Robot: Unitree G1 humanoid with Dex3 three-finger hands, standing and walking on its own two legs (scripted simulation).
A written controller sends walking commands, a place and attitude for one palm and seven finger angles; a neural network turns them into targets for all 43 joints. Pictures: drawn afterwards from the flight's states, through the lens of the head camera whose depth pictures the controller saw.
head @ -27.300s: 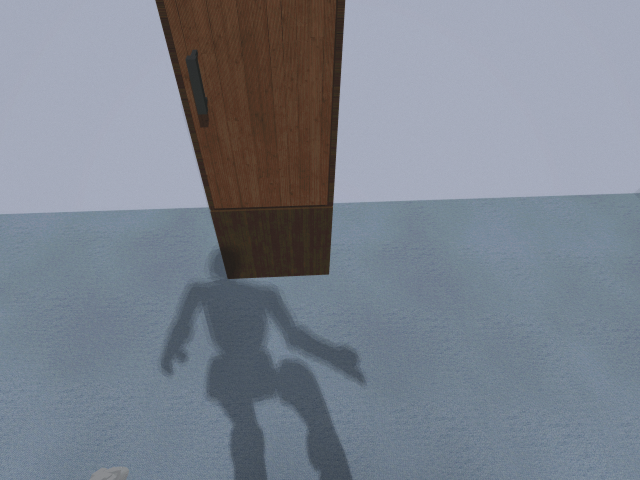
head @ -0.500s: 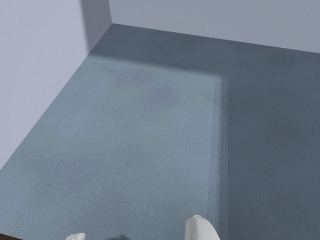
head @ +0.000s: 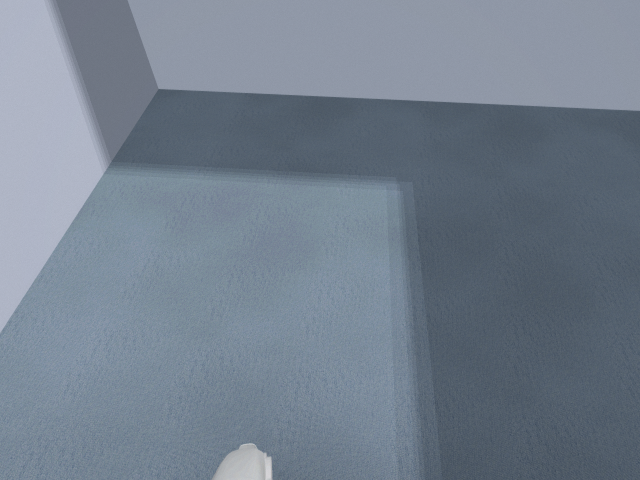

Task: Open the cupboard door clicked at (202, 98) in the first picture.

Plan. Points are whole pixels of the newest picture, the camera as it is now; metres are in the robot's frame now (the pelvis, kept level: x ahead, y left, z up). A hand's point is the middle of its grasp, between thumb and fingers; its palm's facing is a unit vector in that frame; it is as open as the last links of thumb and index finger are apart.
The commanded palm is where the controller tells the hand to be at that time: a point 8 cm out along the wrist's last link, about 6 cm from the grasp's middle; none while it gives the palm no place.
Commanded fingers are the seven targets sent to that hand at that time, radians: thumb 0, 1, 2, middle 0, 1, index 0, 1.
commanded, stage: walk to a spot facing it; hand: left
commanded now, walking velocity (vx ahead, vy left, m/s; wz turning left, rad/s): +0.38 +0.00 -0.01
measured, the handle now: out of the picture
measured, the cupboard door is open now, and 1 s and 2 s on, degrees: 48 48 48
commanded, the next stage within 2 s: turn to face it in 0.56 s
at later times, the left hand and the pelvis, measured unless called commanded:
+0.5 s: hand (200, 365) +0.31 +0.22 -0.17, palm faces -0.05 -0.98 -0.19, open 7.3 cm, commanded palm none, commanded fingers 0.00 0.90 0.90 -0.20 -0.30 -0.20 -0.30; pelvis +0.24 +0.04 +0.00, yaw -6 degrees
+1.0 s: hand (286, 248) +0.55 +0.10 -0.15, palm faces -0.03 -0.97 -0.24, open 7.0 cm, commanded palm none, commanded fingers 0.00 0.90 0.90 -0.20 -0.30 -0.20 -0.30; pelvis +0.43 -0.08 +0.00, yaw -3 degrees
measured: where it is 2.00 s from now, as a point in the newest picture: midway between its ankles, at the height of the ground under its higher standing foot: (366, 381)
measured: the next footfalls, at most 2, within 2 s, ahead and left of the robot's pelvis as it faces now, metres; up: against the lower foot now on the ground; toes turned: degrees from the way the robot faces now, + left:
left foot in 0.18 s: +0.24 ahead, +0.14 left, +0.00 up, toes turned +8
right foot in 0.70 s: +0.45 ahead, -0.13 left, +0.00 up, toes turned -18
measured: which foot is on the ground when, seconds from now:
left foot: up 0.00-0.16, down 0.18-0.70, up 0.72-1.00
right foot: down 0.00-0.18, up 0.20-0.68, down 0.70-1.00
